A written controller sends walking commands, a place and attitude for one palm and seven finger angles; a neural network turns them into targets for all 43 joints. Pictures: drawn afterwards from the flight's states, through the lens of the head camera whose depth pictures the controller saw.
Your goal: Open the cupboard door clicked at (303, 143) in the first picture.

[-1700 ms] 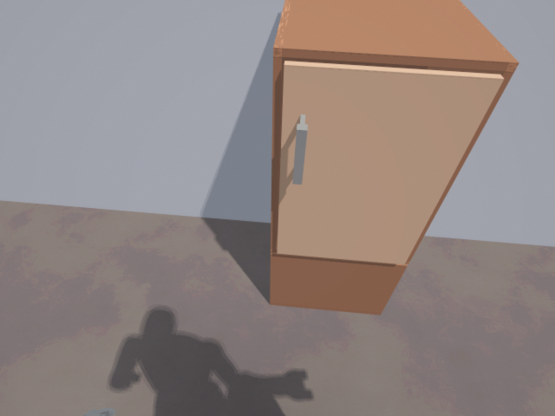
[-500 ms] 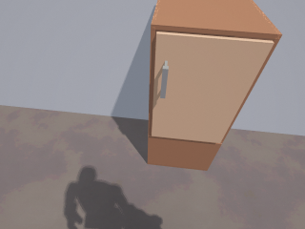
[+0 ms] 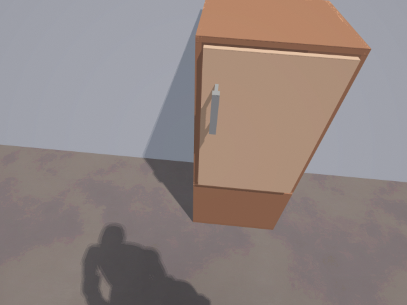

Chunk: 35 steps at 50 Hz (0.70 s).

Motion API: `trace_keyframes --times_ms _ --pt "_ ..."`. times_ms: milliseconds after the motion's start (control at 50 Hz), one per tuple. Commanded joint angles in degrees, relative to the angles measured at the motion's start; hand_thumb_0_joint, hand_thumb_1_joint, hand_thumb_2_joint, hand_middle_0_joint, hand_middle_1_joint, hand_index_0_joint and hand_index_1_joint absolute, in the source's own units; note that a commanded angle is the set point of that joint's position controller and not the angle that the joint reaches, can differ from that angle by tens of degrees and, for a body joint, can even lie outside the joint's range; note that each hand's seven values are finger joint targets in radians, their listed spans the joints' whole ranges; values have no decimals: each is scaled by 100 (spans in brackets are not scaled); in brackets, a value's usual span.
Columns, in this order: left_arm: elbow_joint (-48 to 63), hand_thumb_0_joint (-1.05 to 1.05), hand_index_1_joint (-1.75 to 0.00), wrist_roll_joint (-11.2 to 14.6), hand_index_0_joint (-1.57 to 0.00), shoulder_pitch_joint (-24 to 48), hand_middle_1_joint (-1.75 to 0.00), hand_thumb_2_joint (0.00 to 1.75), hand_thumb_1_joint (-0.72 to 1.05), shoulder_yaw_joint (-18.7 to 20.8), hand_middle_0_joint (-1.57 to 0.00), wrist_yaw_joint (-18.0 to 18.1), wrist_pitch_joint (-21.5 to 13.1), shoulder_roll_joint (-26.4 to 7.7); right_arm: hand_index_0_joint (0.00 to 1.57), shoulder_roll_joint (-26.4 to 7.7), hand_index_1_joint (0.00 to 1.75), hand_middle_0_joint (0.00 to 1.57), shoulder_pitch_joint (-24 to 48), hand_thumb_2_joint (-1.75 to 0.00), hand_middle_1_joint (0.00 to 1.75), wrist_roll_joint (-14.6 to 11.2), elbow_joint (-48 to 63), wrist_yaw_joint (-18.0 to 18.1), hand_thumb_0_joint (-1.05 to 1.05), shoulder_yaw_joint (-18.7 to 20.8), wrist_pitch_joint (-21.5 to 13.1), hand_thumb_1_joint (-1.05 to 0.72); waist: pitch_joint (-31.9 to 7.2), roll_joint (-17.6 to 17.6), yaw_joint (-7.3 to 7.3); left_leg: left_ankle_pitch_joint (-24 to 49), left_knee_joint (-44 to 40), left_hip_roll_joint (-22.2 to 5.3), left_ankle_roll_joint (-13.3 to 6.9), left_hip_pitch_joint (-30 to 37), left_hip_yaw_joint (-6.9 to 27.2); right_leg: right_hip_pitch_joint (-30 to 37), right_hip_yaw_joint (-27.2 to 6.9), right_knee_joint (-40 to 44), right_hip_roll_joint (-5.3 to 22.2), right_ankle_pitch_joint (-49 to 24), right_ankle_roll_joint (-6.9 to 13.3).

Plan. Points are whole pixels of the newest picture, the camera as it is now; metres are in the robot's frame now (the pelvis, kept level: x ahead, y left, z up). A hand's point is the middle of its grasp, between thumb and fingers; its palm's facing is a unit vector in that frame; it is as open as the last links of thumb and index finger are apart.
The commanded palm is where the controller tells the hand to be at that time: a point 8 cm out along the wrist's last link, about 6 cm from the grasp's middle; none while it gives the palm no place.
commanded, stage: shuffle to correct the standing spot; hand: left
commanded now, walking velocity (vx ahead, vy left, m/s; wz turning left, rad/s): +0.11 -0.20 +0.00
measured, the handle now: (214, 109) +0.63 +0.00 +0.03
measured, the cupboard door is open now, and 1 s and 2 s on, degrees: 0 0 0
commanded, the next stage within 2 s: come to a stop and stand still in 0.76 s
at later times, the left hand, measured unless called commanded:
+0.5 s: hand out of the picture +0.05 +0.05 -0.18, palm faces +0.06 -0.99 -0.15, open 7.4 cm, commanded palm none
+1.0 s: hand (199, 292) +0.20 +0.02 -0.18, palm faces -0.01 -0.98 -0.21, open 7.4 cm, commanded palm none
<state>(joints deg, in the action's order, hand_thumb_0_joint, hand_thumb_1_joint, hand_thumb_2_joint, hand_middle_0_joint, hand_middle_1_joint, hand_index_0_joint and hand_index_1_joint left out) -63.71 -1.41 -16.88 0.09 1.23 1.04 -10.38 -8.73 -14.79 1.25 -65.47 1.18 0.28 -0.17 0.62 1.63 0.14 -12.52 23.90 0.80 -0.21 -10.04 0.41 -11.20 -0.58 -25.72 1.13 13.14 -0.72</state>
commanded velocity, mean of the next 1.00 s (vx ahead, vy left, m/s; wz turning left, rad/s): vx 0.02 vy -0.14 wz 0.00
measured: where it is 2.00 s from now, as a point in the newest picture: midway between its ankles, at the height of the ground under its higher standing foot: outside the picture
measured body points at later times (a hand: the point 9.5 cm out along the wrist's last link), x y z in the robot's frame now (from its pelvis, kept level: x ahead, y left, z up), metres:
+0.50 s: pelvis +0.07 -0.11 -0.01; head +0.10 -0.11 +0.44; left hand +0.04 +0.10 -0.16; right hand +0.10 -0.35 -0.16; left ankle +0.06 +0.00 -0.68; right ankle +0.02 -0.14 -0.74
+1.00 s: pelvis +0.14 -0.18 +0.00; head +0.17 -0.16 +0.45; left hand +0.20 +0.07 -0.16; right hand +0.14 -0.43 -0.14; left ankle +0.14 -0.05 -0.74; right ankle +0.18 -0.38 -0.69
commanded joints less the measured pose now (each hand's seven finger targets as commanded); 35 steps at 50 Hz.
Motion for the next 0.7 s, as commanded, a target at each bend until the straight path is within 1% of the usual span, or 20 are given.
trace_keyframes --times_ms 0,40,80,120,140,160,180,200,220,240,280,300,340,400,540,580,620,640,660,680 --pt "299 0 -30 -63 -20 -291 -30 90 90 193 -20 -82 32 -363 20 -1198 30 20 -395 -90 30 23 237 160 0 368 -15 -90 713 -925 89 -2111 -1495 -1582 -613 -372 1639 -963 320 -837 -75 723 39" --pt "451 0 -30 -76 -20 -185 -30 90 90 259 -20 -133 90 -342 20 -1244 30 20 -503 -90 30 55 289 197 0 424 -28 -90 781 -1013 167 -1849 -1545 -1901 -908 -284 1886 -1399 168 -1590 60 1153 79" --pt "586 0 -30 -65 -20 -78 -30 90 90 308 -20 -189 82 -337 20 -1207 30 20 -538 -90 30 73 307 219 0 449 -54 -90 708 -885 175 -1148 -1351 -1999 -994 -185 1806 -1465 35 -1560 197 1219 104" --pt "551 0 -30 -29 -20 -424 -30 90 90 352 -20 -232 48 -235 20 -1218 30 20 -278 -90 30 85 383 235 0 470 -64 -90 413 -975 -24 -436 -891 -1797 -769 -372 1239 -732 104 -821 185 938 96" --pt "427 0 -30 -27 -20 -777 -30 90 90 362 -20 -239 31 -221 20 -1192 30 20 -159 -90 30 79 398 235 0 464 -51 -90 260 -874 -189 -375 -459 -1562 -569 -589 878 -145 326 -220 60 377 68" --pt "345 0 -30 -47 -20 -1005 -30 90 90 392 -20 -227 -1 -337 20 -1084 30 20 -256 -90 30 56 379 225 0 464 -48 -90 103 -452 -236 -481 121 -1200 -353 -898 497 430 264 361 67 5 58" --pt "299 0 -30 -76 -20 -1182 -30 90 90 460 -20 -169 -32 -717 20 -780 30 20 -331 -90 30 11 425 211 0 416 -46 -90 43 651 -306 -1018 1137 -610 -110 -1653 -147 1014 -618 881 743 183 259" --pt "315 0 -30 -78 -20 -1268 -30 90 90 528 -20 -105 -27 -1033 20 -468 30 20 -172 -90 30 9 602 189 0 308 -62 -90 157 1707 -379 -2073 2317 -137 48 -2357 -686 1056 -1753 1348 1590 189 707" --pt "336 0 -30 -33 -20 -1271 -30 90 90 512 -20 -71 -30 -949 20 -619 30 20 -69 -90 30 27 613 184 0 346 -30 -90 137 1244 -419 -2100 3153 -290 -47 -2298 -313 677 -1750 1446 1662 434 999" --pt "406 0 -30 -39 -20 -966 -30 90 90 497 -20 -55 -43 -764 20 -650 30 20 -81 -90 30 18 567 185 0 369 -1 -90 405 1229 -270 -1831 3587 -414 -85 -2364 -157 309 -1617 1599 1491 513 1036" --pt "500 0 -30 -24 -20 -563 -30 90 90 420 -20 -20 -60 -450 20 -540 30 20 -142 -90 30 29 456 151 0 366 18 -90 576 256 -33 -1400 4003 -565 -25 -2245 -273 121 -1090 1408 1315 -149 1236" --pt "559 0 -30 -37 -20 -511 -30 90 90 390 -20 -8 -101 -407 20 -472 30 20 -183 -90 30 45 435 130 0 347 16 -90 558 48 6 -1241 4051 -580 7 -2229 -330 122 -821 1284 1205 -741 1266" --pt "555 0 -30 -48 -20 -641 -30 90 90 347 -20 12 -158 -360 20 -412 30 20 -186 -90 30 58 444 119 0 346 29 -90 408 55 15 -1044 4005 -544 57 -2217 -424 306 -546 1152 1091 -1696 1311" --pt "508 0 -30 -61 -20 -880 -30 90 90 323 -20 54 -183 -330 20 -411 30 20 -6 -90 30 52 540 126 0 339 38 -90 235 111 -42 -937 3728 -533 83 -2333 -496 695 -534 1054 1065 -2547 1305" --pt "426 0 -30 -85 -20 -1172 -30 90 90 343 -20 84 -106 -331 20 -471 30 20 459 -90 30 16 731 245 0 302 5 -90 37 137 -165 -1101 2688 -442 -39 -2438 -677 1596 -622 635 955 -4401 994" --pt "468 0 -30 -91 -20 -1011 -30 90 90 359 -20 71 -98 -391 20 -473 30 20 213 -90 30 -2 691 305 0 290 -35 -90 -123 41 23 -1149 1973 -343 -123 -1899 -813 1575 -505 270 882 -5316 774" --pt "640 0 -30 -51 -20 -657 -30 90 90 402 -20 15 -65 -470 20 -582 30 20 -541 -90 30 -13 483 421 0 303 -72 -90 -306 47 369 -361 937 -166 -295 -774 -908 1184 -156 -484 517 -5964 274" --pt "698 0 -30 -6 -20 -513 -30 90 90 411 -20 -16 -39 -487 20 -718 30 20 -1210 -90 30 3 281 479 0 348 -85 -90 -528 -106 707 605 285 -442 -477 456 -590 401 -3 -1410 340 -5293 -112" --pt "756 0 -30 64 -20 -646 -30 90 90 417 -20 -51 -24 -310 20 -1092 30 20 -1686 -90 30 69 207 540 0 433 -88 -90 -778 -1035 867 2298 -101 -1879 -1148 1478 1180 -928 296 -3229 -191 -2245 -455" --pt "890 0 -30 59 -20 -754 -30 90 90 378 -20 -30 -12 -235 20 -1323 30 20 -1550 -90 30 11 311 515 0 418 -54 -90 -592 -1544 630 3995 -263 -3375 -1904 1629 2918 -2314 -63 -4904 -616 2063 -331"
